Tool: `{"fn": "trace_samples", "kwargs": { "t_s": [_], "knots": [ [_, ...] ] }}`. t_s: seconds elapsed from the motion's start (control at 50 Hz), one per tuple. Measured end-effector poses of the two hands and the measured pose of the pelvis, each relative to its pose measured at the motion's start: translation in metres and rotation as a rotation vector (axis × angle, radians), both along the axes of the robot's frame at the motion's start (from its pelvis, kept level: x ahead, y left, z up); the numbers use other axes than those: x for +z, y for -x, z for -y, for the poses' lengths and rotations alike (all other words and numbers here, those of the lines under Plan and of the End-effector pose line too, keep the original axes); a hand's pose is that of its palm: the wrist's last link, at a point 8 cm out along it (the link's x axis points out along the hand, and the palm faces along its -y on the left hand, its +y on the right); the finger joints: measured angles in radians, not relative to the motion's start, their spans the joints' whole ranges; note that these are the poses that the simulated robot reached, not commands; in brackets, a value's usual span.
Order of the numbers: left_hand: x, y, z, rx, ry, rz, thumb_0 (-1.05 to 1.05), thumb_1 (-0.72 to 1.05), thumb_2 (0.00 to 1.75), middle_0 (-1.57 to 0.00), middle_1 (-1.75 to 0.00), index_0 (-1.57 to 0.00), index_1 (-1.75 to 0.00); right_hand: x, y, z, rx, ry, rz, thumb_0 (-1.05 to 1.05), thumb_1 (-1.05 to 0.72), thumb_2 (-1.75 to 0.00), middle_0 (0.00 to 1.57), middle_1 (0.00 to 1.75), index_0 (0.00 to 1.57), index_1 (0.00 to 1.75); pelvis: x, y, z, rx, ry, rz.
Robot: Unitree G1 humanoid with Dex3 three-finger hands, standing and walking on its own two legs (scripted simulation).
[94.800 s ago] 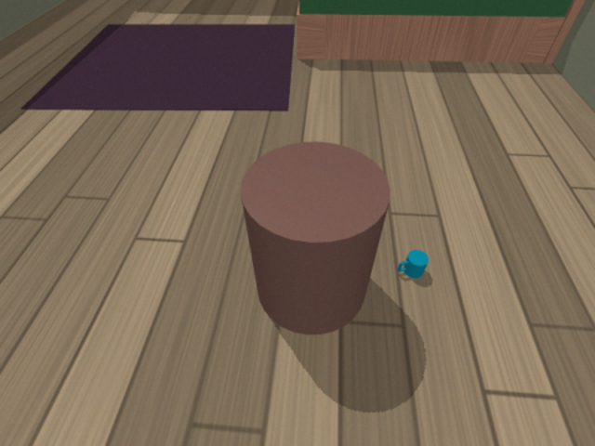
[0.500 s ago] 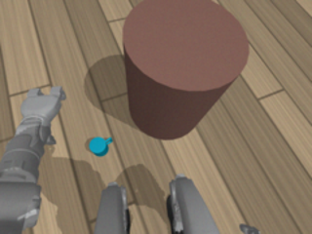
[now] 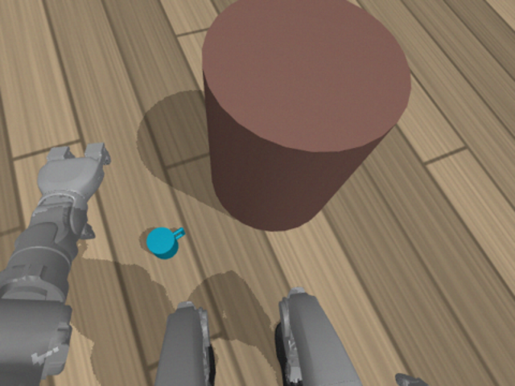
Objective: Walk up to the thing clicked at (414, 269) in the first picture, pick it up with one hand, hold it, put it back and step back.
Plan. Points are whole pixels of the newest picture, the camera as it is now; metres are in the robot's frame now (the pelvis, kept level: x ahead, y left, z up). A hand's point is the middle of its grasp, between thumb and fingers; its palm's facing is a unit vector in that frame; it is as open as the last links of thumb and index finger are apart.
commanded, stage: go down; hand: left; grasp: from above
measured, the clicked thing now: (168, 240) +0.47 +0.20 -0.56
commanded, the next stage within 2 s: approach in 0.06 s
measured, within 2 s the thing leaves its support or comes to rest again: neither
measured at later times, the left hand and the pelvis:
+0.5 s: hand (108, 218) +0.43 +0.25 -0.18, palm faces -0.48 +0.01 -0.88, open 14.3 cm; pelvis -0.01 -0.01 -0.05, yaw +0 degrees
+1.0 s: hand (159, 236) +0.45 +0.20 -0.42, palm faces -0.47 -0.04 -0.88, open 13.8 cm; pelvis -0.04 -0.01 -0.24, yaw -2 degrees
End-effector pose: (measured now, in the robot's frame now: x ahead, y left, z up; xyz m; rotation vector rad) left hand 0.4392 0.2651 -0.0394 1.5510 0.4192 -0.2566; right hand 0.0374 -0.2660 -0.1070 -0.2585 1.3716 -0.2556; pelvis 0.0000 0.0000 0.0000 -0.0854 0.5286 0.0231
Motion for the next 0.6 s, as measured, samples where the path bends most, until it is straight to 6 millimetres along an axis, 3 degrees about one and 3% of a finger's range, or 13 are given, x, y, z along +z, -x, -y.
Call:
{"fn": "trace_samples", "kwargs": {
  "t_s": [0.22, 0.32, 0.44, 0.6],
  "knots": [
    [0.005, -0.003, 0.0, 0.018, -0.003, -0.012, 0.0, -0.59, 1.05, -0.09, -1.01, -0.06, -1.04, 0.005, 0.002, -0.001, -0.002, -0.008, -0.002, 0.0, -0.91, -0.91, 0.21, 0.3, 0.2, 0.3, 0.006, -0.002, 0.002, 0.001, -0.002, -0.001],
    [-0.007, -0.002, 0.002, 0.014, -0.005, -0.034, 0.0, -0.59, 1.05, -0.09, -1.0, -0.05, -1.03, 0.001, 0.003, 0.003, 0.004, -0.001, -0.001, 0.0, -0.91, -0.91, 0.21, 0.3, 0.2, 0.3, 0.0, -0.002, 0.004, -0.001, -0.003, -0.015],
    [-0.051, 0.001, 0.006, -0.018, -0.001, -0.064, 0.0, -0.59, 1.04, -0.09, -1.0, -0.06, -1.04, -0.022, 0.004, 0.012, 0.035, 0.02, -0.01, 0.0, -0.9, -0.9, 0.21, 0.3, 0.2, 0.3, -0.029, 0.003, 0.005, -0.002, -0.001, -0.058],
    [-0.14, -0.003, 0.024, -0.095, 0.007, -0.036, 0.0, -0.56, 0.99, -0.09, -1.06, -0.08, -1.07, -0.088, 0.011, 0.024, 0.081, 0.038, -0.034, 0.0, -0.91, -0.9, 0.21, 0.3, 0.2, 0.3, -0.099, 0.02, 0.008, -0.006, 0.007, -0.122]
  ]
}}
